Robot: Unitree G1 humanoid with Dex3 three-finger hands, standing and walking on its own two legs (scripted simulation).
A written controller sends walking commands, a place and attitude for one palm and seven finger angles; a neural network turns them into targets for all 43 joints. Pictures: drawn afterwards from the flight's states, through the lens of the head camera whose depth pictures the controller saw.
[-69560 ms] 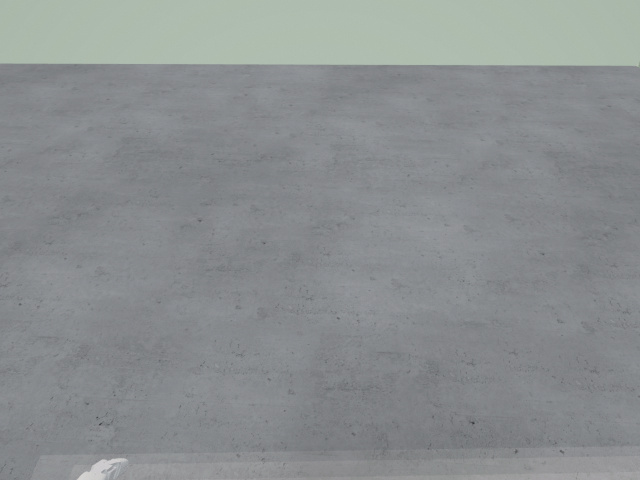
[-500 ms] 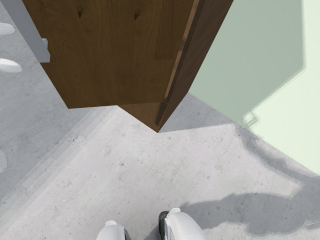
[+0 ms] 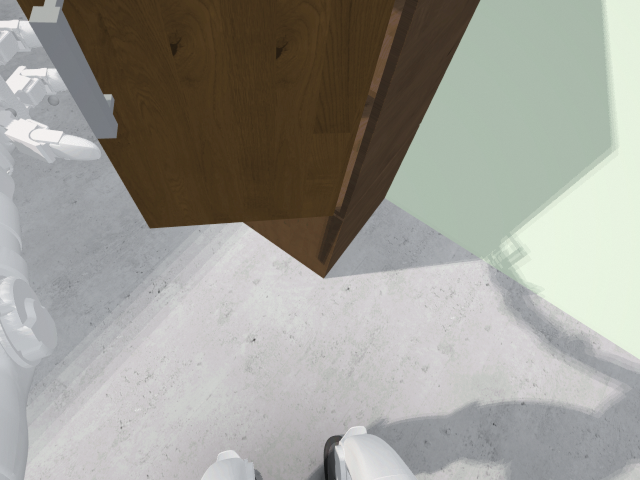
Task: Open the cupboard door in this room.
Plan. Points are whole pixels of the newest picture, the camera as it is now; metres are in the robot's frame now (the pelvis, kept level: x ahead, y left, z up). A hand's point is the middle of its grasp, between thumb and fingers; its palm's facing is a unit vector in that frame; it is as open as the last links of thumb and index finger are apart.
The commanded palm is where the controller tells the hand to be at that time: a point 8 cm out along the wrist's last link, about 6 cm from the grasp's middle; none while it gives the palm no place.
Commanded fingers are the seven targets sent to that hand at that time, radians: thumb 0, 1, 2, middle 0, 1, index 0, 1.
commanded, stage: slide the fingers in behind the handle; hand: left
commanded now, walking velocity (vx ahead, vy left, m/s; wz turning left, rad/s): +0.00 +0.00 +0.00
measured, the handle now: (83, 69) +0.58 +0.22 +0.11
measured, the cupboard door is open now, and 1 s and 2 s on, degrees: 43 43 45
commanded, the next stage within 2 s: close the thumb around the handle in 0.88 s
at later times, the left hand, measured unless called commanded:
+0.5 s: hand (89, 98) +0.53 +0.21 +0.12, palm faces +0.03 -1.00 -0.02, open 13.9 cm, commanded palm +0.51 +0.25 +0.11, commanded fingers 0.00 -0.50 0.30 -0.30 -1.20 -0.30 -1.20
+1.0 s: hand (85, 99) +0.53 +0.21 +0.11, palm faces +0.03 -1.00 +0.00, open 14.0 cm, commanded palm +0.51 +0.25 +0.11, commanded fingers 0.00 -0.39 0.35 -0.31 -1.21 -0.31 -1.21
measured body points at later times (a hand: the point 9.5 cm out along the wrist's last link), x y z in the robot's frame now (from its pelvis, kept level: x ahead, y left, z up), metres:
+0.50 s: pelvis +0.00 -0.01 +0.00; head +0.13 +0.01 +0.43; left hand +0.52 +0.26 +0.12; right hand -0.04 -0.27 -0.10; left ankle -0.03 +0.10 -0.69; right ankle +0.02 -0.13 -0.69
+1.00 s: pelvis -0.01 +0.00 +0.00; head +0.13 +0.02 +0.43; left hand +0.52 +0.27 +0.12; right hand -0.03 -0.27 -0.10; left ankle -0.03 +0.10 -0.69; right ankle +0.02 -0.13 -0.69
